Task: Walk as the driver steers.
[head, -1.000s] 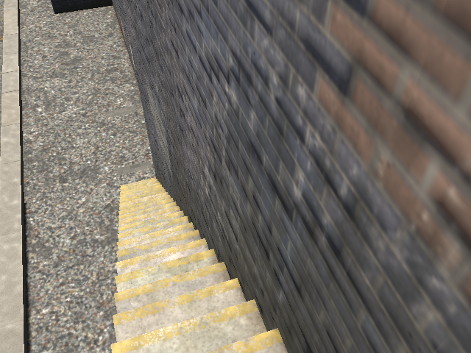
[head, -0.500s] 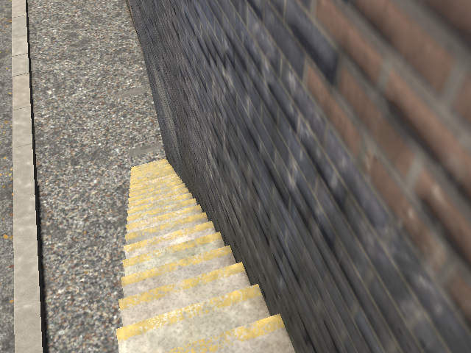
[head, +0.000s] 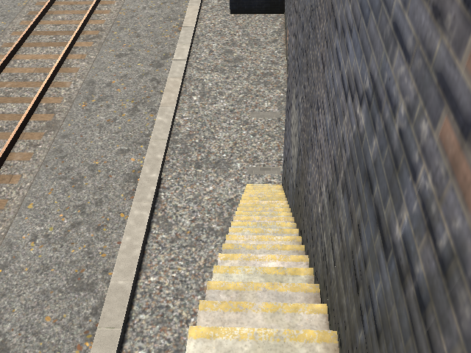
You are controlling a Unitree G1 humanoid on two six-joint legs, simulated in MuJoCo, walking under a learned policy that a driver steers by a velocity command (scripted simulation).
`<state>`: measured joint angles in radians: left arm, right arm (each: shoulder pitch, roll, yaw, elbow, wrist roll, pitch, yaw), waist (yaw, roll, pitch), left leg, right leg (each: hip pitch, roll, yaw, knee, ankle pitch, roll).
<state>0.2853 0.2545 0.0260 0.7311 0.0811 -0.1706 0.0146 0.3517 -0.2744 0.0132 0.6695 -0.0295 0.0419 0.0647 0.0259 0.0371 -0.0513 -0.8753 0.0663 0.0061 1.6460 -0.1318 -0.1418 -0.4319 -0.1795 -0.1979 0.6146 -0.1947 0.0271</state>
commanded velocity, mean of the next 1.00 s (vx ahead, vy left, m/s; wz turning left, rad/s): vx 0.42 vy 0.00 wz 0.07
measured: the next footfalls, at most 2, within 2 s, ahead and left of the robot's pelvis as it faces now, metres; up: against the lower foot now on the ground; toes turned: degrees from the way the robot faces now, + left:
left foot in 0.34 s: +0.09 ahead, +0.19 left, +0.00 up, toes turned -2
right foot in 1.24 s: +0.54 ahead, -0.07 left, -0.39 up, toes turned -15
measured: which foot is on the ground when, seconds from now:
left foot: down 0.00-0.20, up 0.22-0.32, down 0.34-1.00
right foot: down 0.00-0.30, up 0.32-1.00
